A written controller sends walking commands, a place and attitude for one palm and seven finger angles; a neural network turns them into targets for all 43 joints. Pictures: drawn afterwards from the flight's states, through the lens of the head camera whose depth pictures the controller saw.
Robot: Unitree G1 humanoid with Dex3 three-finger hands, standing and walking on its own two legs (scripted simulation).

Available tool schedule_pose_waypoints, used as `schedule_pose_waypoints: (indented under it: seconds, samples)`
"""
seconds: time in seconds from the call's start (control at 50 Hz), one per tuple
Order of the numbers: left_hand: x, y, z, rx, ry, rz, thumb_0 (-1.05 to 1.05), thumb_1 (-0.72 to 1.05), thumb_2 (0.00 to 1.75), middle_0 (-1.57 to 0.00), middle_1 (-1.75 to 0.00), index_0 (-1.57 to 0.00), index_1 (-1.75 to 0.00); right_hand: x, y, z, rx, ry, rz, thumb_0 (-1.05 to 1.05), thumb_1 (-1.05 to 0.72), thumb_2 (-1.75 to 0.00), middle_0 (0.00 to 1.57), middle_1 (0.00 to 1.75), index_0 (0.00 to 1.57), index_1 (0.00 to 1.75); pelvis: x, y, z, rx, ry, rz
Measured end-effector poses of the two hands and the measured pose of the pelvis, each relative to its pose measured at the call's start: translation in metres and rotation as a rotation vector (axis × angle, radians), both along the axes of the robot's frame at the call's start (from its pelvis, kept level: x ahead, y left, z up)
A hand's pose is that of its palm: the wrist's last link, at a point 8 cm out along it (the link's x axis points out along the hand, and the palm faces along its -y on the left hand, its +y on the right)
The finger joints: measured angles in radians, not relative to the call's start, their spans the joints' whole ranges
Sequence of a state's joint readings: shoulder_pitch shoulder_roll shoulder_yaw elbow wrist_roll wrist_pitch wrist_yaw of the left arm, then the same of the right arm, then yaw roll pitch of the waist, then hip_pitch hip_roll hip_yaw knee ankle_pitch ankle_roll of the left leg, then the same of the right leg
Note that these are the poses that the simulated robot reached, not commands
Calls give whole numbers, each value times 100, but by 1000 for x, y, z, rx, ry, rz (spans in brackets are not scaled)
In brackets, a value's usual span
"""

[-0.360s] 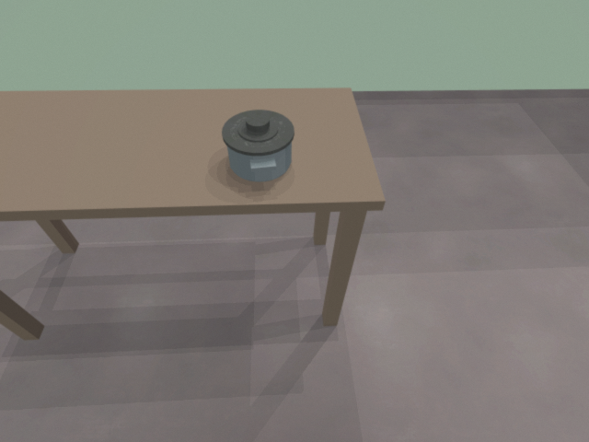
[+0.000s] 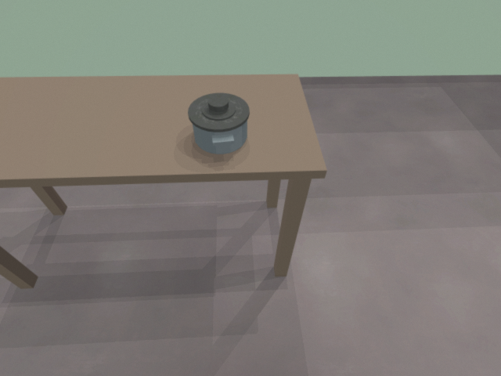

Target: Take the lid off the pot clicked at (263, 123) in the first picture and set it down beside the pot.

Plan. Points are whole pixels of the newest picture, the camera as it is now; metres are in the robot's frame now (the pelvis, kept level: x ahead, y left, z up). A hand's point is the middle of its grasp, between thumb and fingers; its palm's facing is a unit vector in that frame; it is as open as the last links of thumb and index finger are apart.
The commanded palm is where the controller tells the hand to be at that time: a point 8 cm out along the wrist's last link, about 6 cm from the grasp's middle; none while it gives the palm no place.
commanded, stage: look at it before walking up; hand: left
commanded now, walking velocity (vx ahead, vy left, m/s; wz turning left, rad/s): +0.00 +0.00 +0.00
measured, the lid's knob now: (218, 103) +0.71 +0.12 +0.03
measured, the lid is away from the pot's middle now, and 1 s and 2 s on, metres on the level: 0.00 0.00 0.00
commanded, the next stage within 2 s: turn to face it in 0.28 s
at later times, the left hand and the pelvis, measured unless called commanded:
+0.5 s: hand out of the picture +0.00 +0.17 -0.18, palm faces +0.04 -0.98 -0.19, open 7.3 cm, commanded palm none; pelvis +0.00 +0.00 +0.00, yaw +1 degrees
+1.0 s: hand out of the picture +0.01 +0.13 -0.17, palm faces +0.13 -0.97 -0.20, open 7.3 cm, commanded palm none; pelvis +0.09 -0.03 -0.01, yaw +3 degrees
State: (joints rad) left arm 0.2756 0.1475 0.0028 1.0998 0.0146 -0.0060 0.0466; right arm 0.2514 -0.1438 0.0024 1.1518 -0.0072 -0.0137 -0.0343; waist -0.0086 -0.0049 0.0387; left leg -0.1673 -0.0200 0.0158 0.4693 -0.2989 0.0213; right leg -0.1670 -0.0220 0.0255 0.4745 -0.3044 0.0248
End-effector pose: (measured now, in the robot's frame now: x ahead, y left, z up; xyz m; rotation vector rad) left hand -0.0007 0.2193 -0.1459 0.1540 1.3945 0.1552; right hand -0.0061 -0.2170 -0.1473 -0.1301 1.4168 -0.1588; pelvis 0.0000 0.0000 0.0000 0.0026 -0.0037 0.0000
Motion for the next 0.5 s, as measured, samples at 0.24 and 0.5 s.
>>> schedule_pose_waypoints:
  seconds: [0.24,0.5]
  samples:
    - [-4,-3,-1,-7,5,10,0,91,90,-20,-30,-20,-30,1,-1,1,-6,-4,0,1,-91,-90,20,30,20,30,1,-1,0,-1,-1,2]
    - [-7,-4,-1,-7,3,20,0,91,90,-20,-30,-20,-30,-3,-1,1,-1,3,2,1,-91,-90,20,30,20,30,-2,-2,0,-1,-2,11]
